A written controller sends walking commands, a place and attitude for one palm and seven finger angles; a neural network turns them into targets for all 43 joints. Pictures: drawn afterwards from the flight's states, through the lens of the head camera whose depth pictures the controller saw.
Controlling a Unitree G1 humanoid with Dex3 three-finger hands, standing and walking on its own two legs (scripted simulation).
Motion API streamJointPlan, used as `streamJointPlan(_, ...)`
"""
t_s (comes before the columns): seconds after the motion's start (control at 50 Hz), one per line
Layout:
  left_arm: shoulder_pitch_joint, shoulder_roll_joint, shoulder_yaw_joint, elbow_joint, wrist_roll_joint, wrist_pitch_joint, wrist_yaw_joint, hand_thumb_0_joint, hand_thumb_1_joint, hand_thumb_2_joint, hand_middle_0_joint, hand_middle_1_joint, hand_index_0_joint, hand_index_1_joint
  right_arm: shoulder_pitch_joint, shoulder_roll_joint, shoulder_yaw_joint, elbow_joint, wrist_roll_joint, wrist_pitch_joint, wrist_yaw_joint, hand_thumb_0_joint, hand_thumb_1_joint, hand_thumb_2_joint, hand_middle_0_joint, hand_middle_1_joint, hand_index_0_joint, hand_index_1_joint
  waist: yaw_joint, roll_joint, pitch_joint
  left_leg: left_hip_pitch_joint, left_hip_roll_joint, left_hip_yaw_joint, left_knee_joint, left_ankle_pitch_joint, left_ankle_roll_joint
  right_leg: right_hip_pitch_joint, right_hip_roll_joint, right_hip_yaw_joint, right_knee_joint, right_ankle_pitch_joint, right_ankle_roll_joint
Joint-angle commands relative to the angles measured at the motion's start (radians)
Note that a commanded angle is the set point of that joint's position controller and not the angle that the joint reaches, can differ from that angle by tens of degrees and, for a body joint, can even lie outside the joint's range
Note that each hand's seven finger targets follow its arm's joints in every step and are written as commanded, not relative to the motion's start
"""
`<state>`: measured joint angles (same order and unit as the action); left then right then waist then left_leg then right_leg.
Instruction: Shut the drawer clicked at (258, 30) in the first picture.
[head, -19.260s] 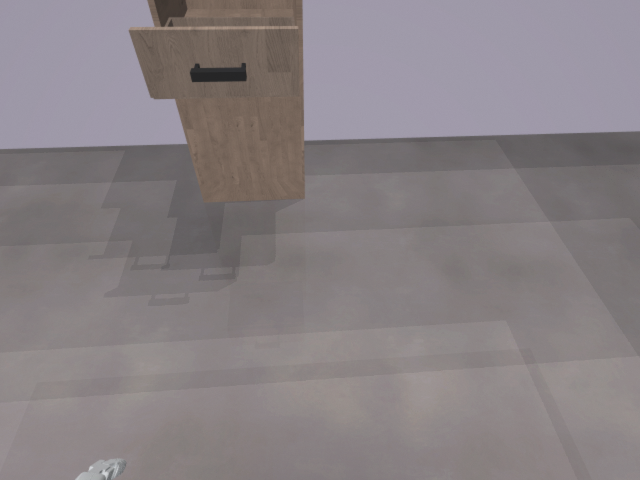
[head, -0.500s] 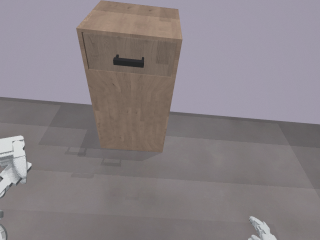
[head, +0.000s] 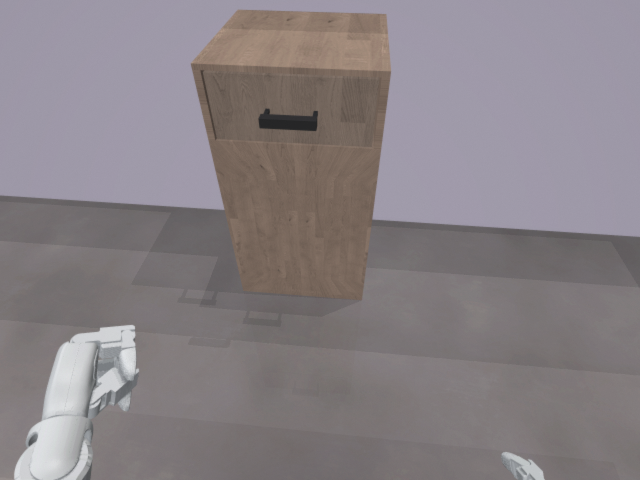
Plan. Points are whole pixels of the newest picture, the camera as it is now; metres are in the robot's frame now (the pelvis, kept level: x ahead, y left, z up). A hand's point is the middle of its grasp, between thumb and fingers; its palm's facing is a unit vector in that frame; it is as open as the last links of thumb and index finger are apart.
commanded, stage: let the arm hang, fingers relaxed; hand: left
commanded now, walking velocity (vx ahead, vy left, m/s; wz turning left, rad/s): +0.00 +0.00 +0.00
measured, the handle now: (289, 117) +0.91 +0.10 +0.02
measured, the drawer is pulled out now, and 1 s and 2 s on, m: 0.00 0.00 0.00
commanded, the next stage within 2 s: look to check the result in 1.00 s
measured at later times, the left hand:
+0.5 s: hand out of the picture -0.06 +0.18 -0.15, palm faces +0.05 -0.97 -0.23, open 5.5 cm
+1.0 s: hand out of the picture +0.04 +0.17 -0.15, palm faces +0.03 -0.98 -0.20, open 7.3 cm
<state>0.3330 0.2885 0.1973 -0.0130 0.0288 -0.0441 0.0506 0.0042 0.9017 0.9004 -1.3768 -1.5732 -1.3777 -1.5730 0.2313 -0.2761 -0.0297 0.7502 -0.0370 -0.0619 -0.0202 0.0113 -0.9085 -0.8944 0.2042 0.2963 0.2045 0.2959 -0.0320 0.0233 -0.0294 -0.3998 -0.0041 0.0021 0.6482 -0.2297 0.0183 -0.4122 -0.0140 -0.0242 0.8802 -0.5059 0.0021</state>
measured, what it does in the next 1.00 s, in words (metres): stands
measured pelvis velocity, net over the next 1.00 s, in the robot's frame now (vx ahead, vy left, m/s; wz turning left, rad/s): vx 0.02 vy -0.01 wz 0.01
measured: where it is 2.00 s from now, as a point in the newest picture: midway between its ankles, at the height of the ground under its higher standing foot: outside the picture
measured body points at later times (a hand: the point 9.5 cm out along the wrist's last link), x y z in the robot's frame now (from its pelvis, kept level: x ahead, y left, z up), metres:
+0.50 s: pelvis +0.00 -0.01 +0.02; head +0.03 -0.01 +0.47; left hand -0.07 +0.23 -0.13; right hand -0.02 -0.22 -0.14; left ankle +0.06 +0.11 -0.72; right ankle +0.04 -0.13 -0.72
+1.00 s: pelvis +0.02 -0.01 +0.02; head +0.04 -0.01 +0.47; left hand +0.04 +0.22 -0.14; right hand +0.01 -0.22 -0.14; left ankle +0.06 +0.11 -0.72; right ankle +0.04 -0.13 -0.72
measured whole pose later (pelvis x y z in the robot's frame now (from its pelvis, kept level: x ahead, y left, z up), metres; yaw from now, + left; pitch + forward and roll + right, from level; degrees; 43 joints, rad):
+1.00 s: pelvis +0.02 -0.01 +0.02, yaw +1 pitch -2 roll +0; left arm 0.23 0.16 0.02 1.12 0.01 0.00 0.03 0.01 0.92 0.90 -0.20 -0.30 -0.20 -0.30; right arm 0.29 -0.13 -0.02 1.13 -0.02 0.00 -0.03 0.01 -0.92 -0.89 0.20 0.30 0.20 0.30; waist -0.02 0.01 0.06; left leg -0.23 -0.01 -0.02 0.44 -0.18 0.01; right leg -0.19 0.01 0.00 0.43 -0.22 0.00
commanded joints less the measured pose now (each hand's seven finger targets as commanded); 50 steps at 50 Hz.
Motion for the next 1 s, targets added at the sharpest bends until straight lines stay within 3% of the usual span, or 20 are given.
streamJointPlan(0.0, 0.074, -0.005, -0.110, 0.372, 0.002, 0.055, -0.046, 0.000, 0.900, 0.900, -1.160, -1.340, -1.160, -1.340, -0.056, -0.110, -0.018, -0.078, -0.011, 0.023, 0.002, 0.000, -0.900, -0.900, 0.200, 0.300, 0.200, 0.300, 0.075, -0.065, -0.090, -0.013, 0.187, -0.203, -0.152, 0.225, 0.108, 0.209, 0.005, 0.023, -0.222, 0.112, 0.006)
streamJointPlan(0.02, 0.062, 0.054, -0.108, 0.449, 0.008, 0.055, -0.043, 0.000, 0.900, 0.900, -1.120, -1.297, -1.120, -1.297, -0.063, -0.065, -0.010, -0.067, 0.005, 0.036, 0.003, 0.000, -0.900, -0.900, 0.200, 0.300, 0.200, 0.300, 0.081, -0.162, -0.053, -0.074, 0.067, -0.115, -0.084, -0.015, 0.040, 0.240, -0.052, 0.141, -0.411, 0.150, -0.011)
streamJointPlan(0.04, 0.030, 0.112, -0.111, 0.514, 0.004, 0.057, -0.044, 0.000, 0.900, 0.900, -1.080, -1.253, -1.080, -1.253, -0.054, -0.024, -0.010, -0.054, 0.017, 0.057, 0.008, 0.000, -0.900, -0.900, 0.200, 0.300, 0.200, 0.300, 0.052, -0.202, 0.052, -0.076, -0.011, -0.050, 0.006, -0.233, -0.002, 0.087, -0.201, 0.345, -0.620, -0.061, -0.060)
streamJointPlan(0.06, -0.054, 0.160, -0.117, 0.555, 0.006, 0.072, -0.051, 0.000, 0.900, 0.900, -1.040, -1.210, -1.040, -1.210, -0.011, -0.034, -0.017, -0.029, 0.011, 0.082, 0.017, 0.000, -0.900, -0.900, 0.200, 0.300, 0.200, 0.300, 0.010, -0.100, 0.109, 0.024, -0.027, -0.003, 0.078, -0.264, -0.010, -0.098, -0.254, 0.391, -0.707, -0.316, -0.114)
streamJointPlan(0.08, -0.096, 0.143, -0.129, 0.607, 0.001, 0.068, -0.044, 0.000, 0.900, 0.900, -1.000, -1.167, -1.000, -1.167, -0.002, -0.019, -0.016, 0.012, 0.008, 0.095, 0.016, 0.000, -0.900, -0.900, 0.200, 0.300, 0.200, 0.300, 0.000, -0.135, 0.155, 0.060, -0.020, -0.003, 0.140, -0.199, -0.008, -0.180, -0.233, 0.411, -0.740, -0.350, -0.131)
streamJointPlan(0.1, -0.126, 0.111, -0.139, 0.660, -0.003, 0.063, -0.038, 0.000, 0.900, 0.900, -0.960, -1.123, -0.960, -1.123, 0.022, -0.019, -0.016, 0.044, 0.006, 0.098, 0.014, 0.000, -0.900, -0.900, 0.200, 0.300, 0.200, 0.300, -0.011, -0.176, 0.181, 0.077, -0.005, -0.015, 0.144, -0.141, -0.001, -0.175, -0.191, 0.371, -0.715, -0.240, -0.132)
streamJointPlan(0.12, -0.145, 0.102, -0.145, 0.710, -0.007, 0.062, -0.036, 0.000, 0.900, 0.900, -0.920, -1.080, -0.920, -1.080, 0.065, -0.020, -0.018, 0.076, 0.009, 0.096, 0.013, 0.000, -0.900, -0.900, 0.200, 0.300, 0.200, 0.300, -0.030, -0.201, 0.155, 0.134, 0.007, -0.014, 0.104, -0.101, 0.003, -0.167, -0.161, 0.286, -0.679, -0.164, -0.121)
streamJointPlan(0.14, -0.137, 0.061, -0.142, 0.750, -0.008, 0.057, -0.034, 0.000, 0.900, 0.900, -0.880, -1.037, -0.880, -1.037, 0.107, -0.003, -0.014, 0.108, 0.009, 0.088, 0.011, 0.000, -0.900, -0.900, 0.200, 0.300, 0.200, 0.300, -0.040, -0.121, 0.112, 0.200, 0.021, -0.028, 0.004, -0.053, 0.008, -0.140, -0.132, 0.233, -0.617, -0.072, -0.111)
streamJointPlan(0.16, -0.109, 0.033, -0.142, 0.783, -0.011, 0.056, -0.033, 0.000, 0.900, 0.900, -0.840, -0.993, -0.840, -0.993, 0.120, 0.007, -0.009, 0.128, 0.006, 0.079, 0.009, 0.000, -0.900, -0.900, 0.200, 0.300, 0.200, 0.300, -0.031, 0.041, 0.091, 0.229, 0.053, -0.083, -0.118, -0.025, 0.019, -0.116, -0.091, 0.178, -0.526, -0.013, -0.089)
streamJointPlan(0.18, -0.068, 0.013, -0.150, 0.817, -0.018, 0.057, -0.036, 0.000, 0.900, 0.900, -0.800, -0.950, -0.800, -0.950, 0.096, -0.010, -0.006, 0.139, 0.001, 0.070, 0.004, 0.000, -0.900, -0.900, 0.200, 0.300, 0.200, 0.300, 0.002, 0.194, 0.076, 0.153, 0.111, -0.177, -0.240, -0.067, 0.039, -0.029, -0.034, 0.130, -0.455, 0.057, -0.060)
streamJointPlan(0.2, -0.038, 0.011, -0.152, 0.854, -0.021, 0.062, -0.035, 0.000, 0.900, 0.900, -0.760, -0.907, -0.760, -0.907, 0.072, -0.027, -0.007, 0.147, -0.001, 0.069, 0.001, 0.000, -0.900, -0.900, 0.200, 0.300, 0.200, 0.300, 0.021, 0.283, 0.057, 0.044, 0.156, -0.254, -0.357, -0.245, 0.056, 0.089, -0.001, 0.070, -0.415, 0.075, -0.042)
streamJointPlan(0.22, -0.015, 0.025, -0.150, 0.889, -0.018, 0.065, -0.035, 0.000, 0.900, 0.900, -0.720, -0.863, -0.720, -0.863, 0.046, -0.041, -0.012, 0.147, 0.002, 0.071, -0.003, 0.000, -0.900, -0.900, 0.200, 0.300, 0.200, 0.300, 0.046, 0.273, 0.079, -0.044, 0.168, -0.289, -0.420, -0.322, 0.070, 0.173, 0.013, 0.046, -0.380, 0.119, -0.035)
streamJointPlan(0.26, 0.028, 0.009, -0.157, 0.959, -0.016, 0.058, -0.040, 0.000, 0.900, 0.900, -0.640, -0.777, -0.640, -0.777, 0.044, -0.032, -0.015, 0.174, 0.010, 0.067, -0.008, 0.000, -0.900, -0.900, 0.200, 0.300, 0.200, 0.300, 0.065, 0.092, 0.050, -0.021, 0.139, -0.235, -0.401, -0.279, 0.061, 0.240, 0.001, 0.057, -0.424, 0.194, -0.039)
streamJointPlan(0.3, 0.035, 0.004, -0.165, 1.003, -0.019, 0.047, -0.038, 0.000, 0.900, 0.900, -0.560, -0.690, -0.560, -0.690, 0.082, -0.005, -0.013, 0.212, 0.019, 0.065, -0.009, 0.000, -0.900, -0.900, 0.200, 0.300, 0.200, 0.300, 0.048, 0.023, 0.026, 0.070, 0.091, -0.156, -0.330, -0.157, 0.039, 0.217, -0.037, 0.101, -0.506, 0.207, -0.050)
streamJointPlan(0.32, 0.029, 0.016, -0.166, 1.017, -0.020, 0.041, -0.036, 0.000, 0.900, 0.900, -0.520, -0.647, -0.520, -0.647, 0.097, -0.001, -0.013, 0.227, 0.022, 0.065, -0.008, 0.000, -0.900, -0.900, 0.200, 0.300, 0.200, 0.300, 0.038, 0.029, 0.031, 0.106, 0.077, -0.131, -0.308, -0.111, 0.033, 0.189, -0.052, 0.114, -0.532, 0.191, -0.056)
streamJointPlan(0.4, 0.017, 0.009, -0.169, 1.069, -0.019, 0.041, -0.029, 0.000, 0.900, 0.900, -0.360, -0.473, -0.360, -0.473, 0.152, 0.028, -0.013, 0.285, 0.021, 0.075, -0.008, 0.000, -0.900, -0.900, 0.200, 0.300, 0.200, 0.300, 0.018, -0.056, 0.086, 0.157, 0.067, -0.104, -0.279, -0.086, 0.026, 0.098, -0.066, 0.117, -0.585, 0.087, -0.059)
streamJointPlan(0.48, 0.028, -0.004, -0.167, 1.105, -0.019, 0.043, -0.024, 0.000, 0.900, 0.900, -0.200, -0.300, -0.200, -0.300, 0.161, 0.039, -0.010, 0.317, 0.019, 0.072, -0.011, 0.000, -0.900, -0.900, 0.200, 0.300, 0.200, 0.300, 0.020, -0.024, 0.107, 0.147, 0.076, -0.113, -0.303, -0.096, 0.026, 0.096, -0.057, 0.107, -0.568, 0.091, -0.058)
streamJointPlan(0.62, 0.027, -0.028, -0.168, 1.130, -0.017, 0.039, -0.018, 0.000, 0.900, 0.900, -0.200, -0.300, -0.200, -0.300, 0.144, 0.051, -0.008, 0.337, 0.020, 0.065, -0.014, 0.000, -0.900, -0.900, 0.200, 0.300, 0.200, 0.300, 0.030, -0.008, 0.116, 0.144, 0.078, -0.109, -0.312, -0.038, 0.023, 0.130, -0.059, 0.099, -0.550, 0.170, -0.053)
streamJointPlan(0.8, -0.020, -0.036, -0.165, 1.123, -0.018, 0.040, -0.017, 0.000, 0.900, 0.900, -0.200, -0.300, -0.200, -0.300, 0.133, 0.072, -0.006, 0.350, 0.015, 0.067, -0.013, 0.000, -0.900, -0.900, 0.200, 0.300, 0.200, 0.300, 0.025, 0.000, 0.142, 0.138, 0.070, -0.094, -0.305, -0.027, 0.015, 0.130, -0.066, 0.111, -0.568, 0.164, -0.051)
streamJointPlan(0.98, -0.049, -0.022, -0.162, 1.118, -0.021, 0.032, -0.018, 0.000, 0.900, 0.900, -0.200, -0.300, -0.200, -0.300, 0.120, 0.048, -0.006, 0.354, 0.019, 0.056, -0.017, 0.000, -0.900, -0.900, 0.200, 0.300, 0.200, 0.300, 0.026, -0.022, 0.085, 0.186, 0.087, -0.097, -0.296, 0.088, 0.014, 0.189, -0.066, 0.098, -0.548, 0.283, -0.048)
